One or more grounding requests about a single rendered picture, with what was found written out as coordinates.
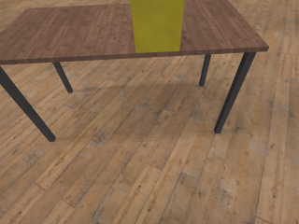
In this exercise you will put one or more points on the carton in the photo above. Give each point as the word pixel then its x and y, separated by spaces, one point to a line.
pixel 157 25

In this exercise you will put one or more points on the table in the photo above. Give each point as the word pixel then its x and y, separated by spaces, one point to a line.
pixel 106 32

